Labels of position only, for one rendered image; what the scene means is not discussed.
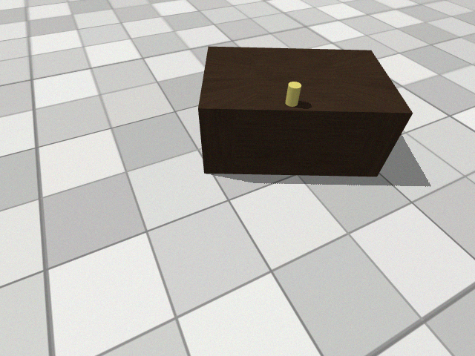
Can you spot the can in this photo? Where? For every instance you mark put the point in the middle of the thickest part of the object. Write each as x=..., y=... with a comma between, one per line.
x=293, y=93

